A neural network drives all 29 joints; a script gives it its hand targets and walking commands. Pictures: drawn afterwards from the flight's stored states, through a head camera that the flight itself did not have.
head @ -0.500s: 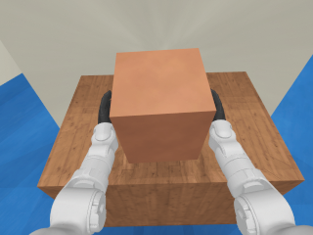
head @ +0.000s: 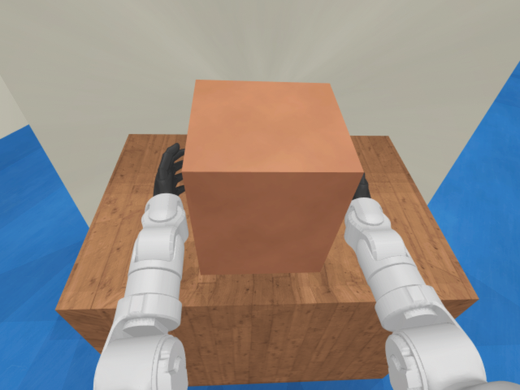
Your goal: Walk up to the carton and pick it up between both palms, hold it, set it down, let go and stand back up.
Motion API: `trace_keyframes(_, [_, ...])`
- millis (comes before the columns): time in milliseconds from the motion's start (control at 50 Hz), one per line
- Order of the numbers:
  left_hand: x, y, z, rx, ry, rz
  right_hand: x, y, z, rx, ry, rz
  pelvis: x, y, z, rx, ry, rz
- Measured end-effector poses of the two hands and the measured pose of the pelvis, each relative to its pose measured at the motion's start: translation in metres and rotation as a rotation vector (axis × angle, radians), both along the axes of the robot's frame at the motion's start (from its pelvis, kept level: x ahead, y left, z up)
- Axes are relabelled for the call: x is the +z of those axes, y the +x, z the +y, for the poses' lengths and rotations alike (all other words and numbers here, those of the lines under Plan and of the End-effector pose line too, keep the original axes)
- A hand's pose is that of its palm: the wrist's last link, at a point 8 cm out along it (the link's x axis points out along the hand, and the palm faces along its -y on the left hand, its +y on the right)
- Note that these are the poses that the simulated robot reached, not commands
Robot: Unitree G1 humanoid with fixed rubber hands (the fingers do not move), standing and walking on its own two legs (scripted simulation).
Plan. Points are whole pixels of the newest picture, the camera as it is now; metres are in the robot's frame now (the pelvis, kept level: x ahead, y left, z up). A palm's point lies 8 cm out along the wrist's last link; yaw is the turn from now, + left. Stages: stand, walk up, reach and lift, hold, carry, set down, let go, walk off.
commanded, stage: reach and lift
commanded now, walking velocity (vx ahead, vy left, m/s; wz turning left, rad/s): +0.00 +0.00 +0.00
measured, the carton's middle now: (262, 183) +0.40 +0.00 +0.12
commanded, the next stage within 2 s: hold in 1.36 s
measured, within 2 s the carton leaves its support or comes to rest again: neither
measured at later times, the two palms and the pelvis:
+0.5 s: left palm (173, 186) +0.37 +0.14 +0.14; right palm (369, 195) +0.36 -0.16 +0.13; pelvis +0.01 +0.00 +0.00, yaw +0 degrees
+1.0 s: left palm (166, 178) +0.37 +0.15 +0.16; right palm (369, 188) +0.36 -0.15 +0.15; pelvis +0.00 +0.00 +0.00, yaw +0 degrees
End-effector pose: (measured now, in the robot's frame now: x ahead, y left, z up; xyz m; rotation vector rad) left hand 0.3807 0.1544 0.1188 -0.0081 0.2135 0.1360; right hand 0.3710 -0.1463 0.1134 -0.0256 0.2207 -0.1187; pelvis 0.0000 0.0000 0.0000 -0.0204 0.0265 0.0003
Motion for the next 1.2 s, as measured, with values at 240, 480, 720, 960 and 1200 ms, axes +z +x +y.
trace_keyframes(240, [0.013,-0.004,-0.009,-0.015,0.015,-0.002,0.009,-0.009,-0.009,-0.017,0.007,-0.003,0.0,0.003,0.0,0.0,0.002,-0.041])
trace_keyframes(480, [0.024,-0.008,-0.014,-0.026,0.026,-0.002,0.018,-0.013,-0.014,-0.026,0.013,-0.008,0.0,0.006,-0.002,-0.001,0.001,-0.066])
trace_keyframes(720, [0.034,-0.013,-0.01,-0.017,0.024,-0.005,0.027,-0.015,-0.009,-0.015,0.021,-0.014,-0.001,0.004,-0.003,0.007,0.001,-0.072])
trace_keyframes(960, [0.044,-0.014,-0.007,-0.019,0.025,-0.012,0.035,-0.016,-0.007,-0.021,0.039,-0.022,-0.001,0.001,-0.002,0.01,0.001,-0.071])
trace_keyframes(1200, [0.047,-0.012,-0.006,-0.016,0.026,-0.003,0.041,-0.013,-0.006,-0.019,0.039,-0.013,-0.001,-0.002,-0.002,0.008,0.0,-0.066])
